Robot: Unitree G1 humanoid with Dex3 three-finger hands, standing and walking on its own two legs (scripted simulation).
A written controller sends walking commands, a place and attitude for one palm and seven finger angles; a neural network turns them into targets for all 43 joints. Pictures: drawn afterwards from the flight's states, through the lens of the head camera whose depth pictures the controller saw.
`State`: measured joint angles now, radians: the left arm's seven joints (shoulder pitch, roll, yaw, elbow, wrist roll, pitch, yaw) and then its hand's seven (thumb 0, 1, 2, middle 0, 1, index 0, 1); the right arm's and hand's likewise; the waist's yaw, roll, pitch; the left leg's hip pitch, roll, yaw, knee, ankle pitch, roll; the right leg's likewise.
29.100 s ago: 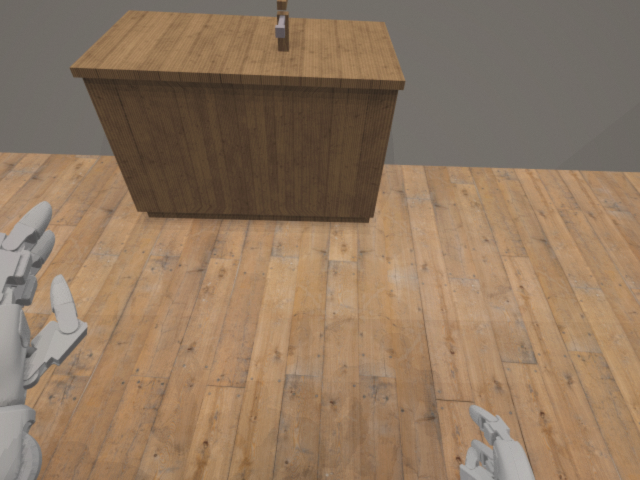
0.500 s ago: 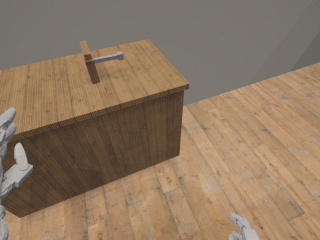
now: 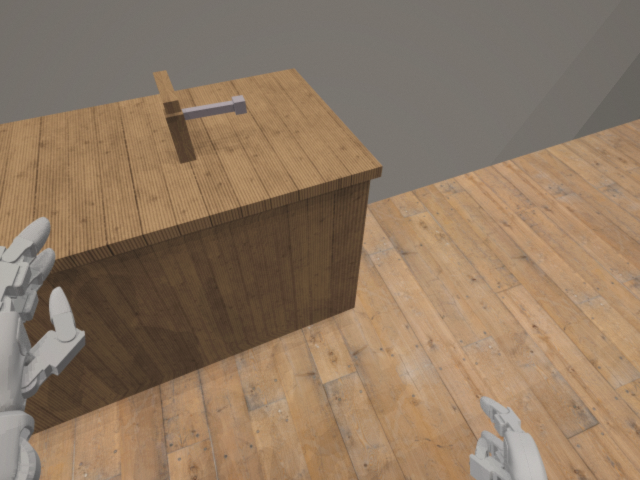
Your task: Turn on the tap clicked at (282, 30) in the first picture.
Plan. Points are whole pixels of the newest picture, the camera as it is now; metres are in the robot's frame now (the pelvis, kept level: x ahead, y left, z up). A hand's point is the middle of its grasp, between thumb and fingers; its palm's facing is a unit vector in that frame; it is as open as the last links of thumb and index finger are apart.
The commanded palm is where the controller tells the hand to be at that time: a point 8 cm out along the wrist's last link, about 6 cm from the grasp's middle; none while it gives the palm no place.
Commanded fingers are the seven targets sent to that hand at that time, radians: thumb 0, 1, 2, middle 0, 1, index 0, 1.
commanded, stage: stop stepping back and stand still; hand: left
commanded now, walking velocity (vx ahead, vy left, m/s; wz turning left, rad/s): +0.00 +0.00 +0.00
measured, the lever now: (239, 104) +0.81 +0.24 +0.05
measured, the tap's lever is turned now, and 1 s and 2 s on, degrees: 86 86 86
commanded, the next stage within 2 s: stand and check the lever's angle in 0.80 s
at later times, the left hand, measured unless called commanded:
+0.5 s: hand (41, 346) +0.19 +0.28 +0.15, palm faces +0.41 -0.85 -0.33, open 7.5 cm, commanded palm +0.14 +0.31 +0.18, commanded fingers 0.00 0.90 0.90 -0.20 -0.30 -0.20 -0.30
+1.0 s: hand (36, 339) +0.20 +0.28 +0.16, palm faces +0.42 -0.84 -0.36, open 7.5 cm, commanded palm +0.15 +0.31 +0.18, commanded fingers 0.00 0.90 0.90 -0.20 -0.30 -0.20 -0.30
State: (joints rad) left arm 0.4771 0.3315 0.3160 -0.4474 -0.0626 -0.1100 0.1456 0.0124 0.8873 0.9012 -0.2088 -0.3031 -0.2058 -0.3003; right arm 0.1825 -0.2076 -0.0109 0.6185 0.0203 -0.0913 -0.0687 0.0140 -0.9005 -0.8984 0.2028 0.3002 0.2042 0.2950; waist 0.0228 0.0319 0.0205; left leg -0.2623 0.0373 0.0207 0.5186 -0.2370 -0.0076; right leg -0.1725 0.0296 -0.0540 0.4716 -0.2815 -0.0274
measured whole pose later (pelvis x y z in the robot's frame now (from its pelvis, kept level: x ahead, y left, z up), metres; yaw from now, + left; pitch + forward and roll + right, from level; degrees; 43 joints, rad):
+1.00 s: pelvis -0.01 +0.03 +0.01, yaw +0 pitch +0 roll -2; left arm 0.46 0.34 0.31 -0.44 -0.05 -0.14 0.15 0.01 0.89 0.90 -0.21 -0.30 -0.21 -0.30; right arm 0.18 -0.19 0.01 0.62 0.00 -0.09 -0.07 0.02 -0.90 -0.90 0.21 0.30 0.21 0.30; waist 0.02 0.02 0.01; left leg -0.26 0.00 0.03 0.44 -0.17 0.03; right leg -0.15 0.00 -0.05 0.36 -0.20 0.01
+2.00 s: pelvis -0.01 +0.03 +0.01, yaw +0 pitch +0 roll -2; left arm 0.46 0.33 0.30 -0.42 -0.05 -0.11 0.15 0.01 0.89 0.90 -0.21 -0.30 -0.21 -0.30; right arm 0.18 -0.20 0.01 0.61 0.01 -0.08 -0.08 0.02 -0.90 -0.90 0.21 0.30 0.21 0.30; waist 0.02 0.02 0.00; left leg -0.25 0.00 0.03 0.43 -0.18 0.03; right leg -0.14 0.00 -0.05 0.35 -0.20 0.01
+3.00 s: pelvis -0.01 +0.03 +0.01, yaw +0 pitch +0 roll -1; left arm 0.46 0.34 0.30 -0.44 -0.05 -0.12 0.15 0.01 0.89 0.90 -0.21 -0.30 -0.21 -0.30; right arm 0.18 -0.21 0.01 0.61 0.01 -0.08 -0.07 0.02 -0.90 -0.90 0.20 0.30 0.21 0.30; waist 0.02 0.02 0.00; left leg -0.24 0.00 0.03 0.43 -0.18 0.03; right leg -0.13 0.00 -0.05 0.34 -0.20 0.01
